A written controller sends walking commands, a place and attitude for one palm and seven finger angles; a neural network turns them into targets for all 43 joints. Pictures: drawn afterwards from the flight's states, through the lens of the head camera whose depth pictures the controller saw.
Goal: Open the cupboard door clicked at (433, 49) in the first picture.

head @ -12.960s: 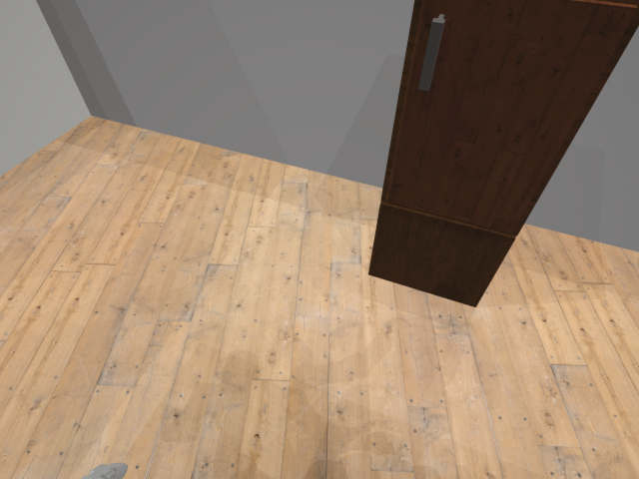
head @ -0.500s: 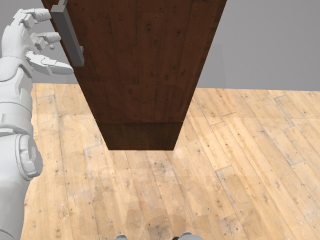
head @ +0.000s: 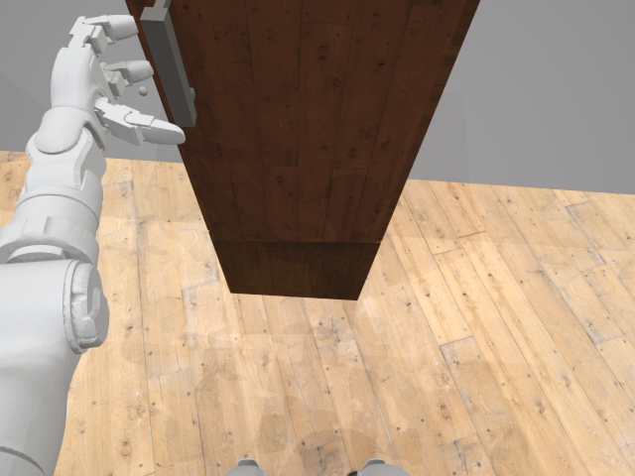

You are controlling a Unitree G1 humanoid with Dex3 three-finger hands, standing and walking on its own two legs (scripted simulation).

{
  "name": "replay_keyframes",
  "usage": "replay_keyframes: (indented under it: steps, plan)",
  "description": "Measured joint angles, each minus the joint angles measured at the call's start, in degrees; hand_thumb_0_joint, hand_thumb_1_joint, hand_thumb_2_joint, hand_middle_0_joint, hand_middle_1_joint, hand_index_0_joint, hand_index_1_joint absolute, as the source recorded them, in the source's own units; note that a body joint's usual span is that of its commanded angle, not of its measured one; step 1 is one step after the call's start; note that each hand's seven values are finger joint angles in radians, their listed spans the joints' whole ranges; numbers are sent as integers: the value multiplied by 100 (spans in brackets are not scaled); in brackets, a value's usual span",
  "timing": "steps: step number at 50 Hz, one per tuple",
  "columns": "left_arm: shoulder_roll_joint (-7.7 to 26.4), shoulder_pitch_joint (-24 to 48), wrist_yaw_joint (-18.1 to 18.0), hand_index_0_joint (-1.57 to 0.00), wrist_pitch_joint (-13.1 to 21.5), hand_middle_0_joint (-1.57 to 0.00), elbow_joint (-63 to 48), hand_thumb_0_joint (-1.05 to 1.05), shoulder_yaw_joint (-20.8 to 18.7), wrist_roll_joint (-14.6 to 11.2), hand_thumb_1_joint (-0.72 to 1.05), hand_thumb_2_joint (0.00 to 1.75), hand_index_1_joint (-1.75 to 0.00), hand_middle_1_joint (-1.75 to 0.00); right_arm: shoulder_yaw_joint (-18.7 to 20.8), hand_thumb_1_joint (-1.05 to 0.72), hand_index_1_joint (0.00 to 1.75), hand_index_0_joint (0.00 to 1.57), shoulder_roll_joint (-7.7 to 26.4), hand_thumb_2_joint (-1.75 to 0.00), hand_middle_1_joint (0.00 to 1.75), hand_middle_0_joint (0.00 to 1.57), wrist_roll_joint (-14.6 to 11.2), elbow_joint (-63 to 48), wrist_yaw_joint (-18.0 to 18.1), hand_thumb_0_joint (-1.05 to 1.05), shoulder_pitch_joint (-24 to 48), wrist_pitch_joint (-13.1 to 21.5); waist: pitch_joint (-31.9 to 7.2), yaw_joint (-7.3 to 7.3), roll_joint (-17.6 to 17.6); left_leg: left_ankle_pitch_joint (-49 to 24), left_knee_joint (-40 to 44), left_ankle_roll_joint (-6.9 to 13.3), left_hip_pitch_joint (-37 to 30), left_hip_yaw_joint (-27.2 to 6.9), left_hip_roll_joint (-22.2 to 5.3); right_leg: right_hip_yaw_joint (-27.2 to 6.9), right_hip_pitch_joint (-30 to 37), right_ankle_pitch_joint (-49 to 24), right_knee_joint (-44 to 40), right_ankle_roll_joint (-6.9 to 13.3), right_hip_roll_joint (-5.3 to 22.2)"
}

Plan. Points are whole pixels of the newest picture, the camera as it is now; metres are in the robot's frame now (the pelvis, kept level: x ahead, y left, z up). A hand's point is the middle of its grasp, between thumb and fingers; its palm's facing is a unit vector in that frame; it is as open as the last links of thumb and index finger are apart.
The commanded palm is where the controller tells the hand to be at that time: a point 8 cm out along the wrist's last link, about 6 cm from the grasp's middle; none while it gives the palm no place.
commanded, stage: slide the fingers in behind the handle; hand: left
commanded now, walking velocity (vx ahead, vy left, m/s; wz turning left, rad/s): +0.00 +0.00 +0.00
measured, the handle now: (175, 63) +0.57 +0.15 +0.15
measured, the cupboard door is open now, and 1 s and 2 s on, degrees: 3 4 4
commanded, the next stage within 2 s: move the hooked fingers beside the handle in 0.06 s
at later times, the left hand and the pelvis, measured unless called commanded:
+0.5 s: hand (138, 94) +0.52 +0.19 +0.15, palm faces +0.00 -1.00 -0.02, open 15.0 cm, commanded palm +0.52 +0.19 +0.15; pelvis +0.00 -0.01 +0.00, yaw +0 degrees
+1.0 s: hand (131, 86) +0.53 +0.20 +0.15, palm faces -0.04 -1.00 -0.01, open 14.4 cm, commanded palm +0.53 +0.22 +0.15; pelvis +0.00 +0.00 +0.00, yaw -2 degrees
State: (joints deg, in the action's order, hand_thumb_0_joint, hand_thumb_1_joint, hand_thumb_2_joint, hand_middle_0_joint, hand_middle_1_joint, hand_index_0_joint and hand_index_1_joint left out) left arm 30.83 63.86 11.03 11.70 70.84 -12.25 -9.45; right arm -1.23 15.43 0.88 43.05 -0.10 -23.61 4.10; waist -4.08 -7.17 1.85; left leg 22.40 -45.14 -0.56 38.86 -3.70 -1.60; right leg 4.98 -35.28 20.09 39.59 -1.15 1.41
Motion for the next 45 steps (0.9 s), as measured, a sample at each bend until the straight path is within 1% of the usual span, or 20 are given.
replay_keyframes:
  steps: [8,14,23,29,45]
  plan:
    - [0,11,4,-4,24,-7,42,-1,33,-38,-50,30,-112,-110,-15,-91,30,20,22,-90,30,20,-3,56,17,0,-13,63,23,13,9,-18,-9,-20,5,-32,0,11,-5,8,31,13,-9]
    - [60,-44,97,-4,31,-7,51,-1,-48,-39,-50,30,-112,-110,-19,-91,30,20,55,-90,30,20,-20,59,49,0,-15,95,27,-5,13,-33,10,-35,-14,-31,-17,4,3,-2,27,29,-27]
    - [276,-37,335,-8,36,-10,143,-1,-255,17,-50,30,-113,-112,-46,-91,30,20,112,-90,30,20,-52,-12,123,0,-2,96,40,-88,-4,-39,10,-46,13,-5,-50,-28,-46,-18,36,44,-60]
    - [363,-55,448,-11,30,-13,126,-1,-343,40,-50,30,-114,-114,-45,-91,30,20,127,-90,30,20,-67,-42,150,0,-43,68,34,-105,-7,-36,16,-43,36,21,-66,-56,-78,-31,21,39,-75]
    - [675,33,770,-20,-26,-21,209,-1,-659,220,-50,30,-119,-119,-82,-91,30,20,98,-90,30,20,-62,-176,155,0,-147,-85,-14,-228,-16,-1,-29,-16,183,88,-101,-130,-231,-60,4,11,-110]
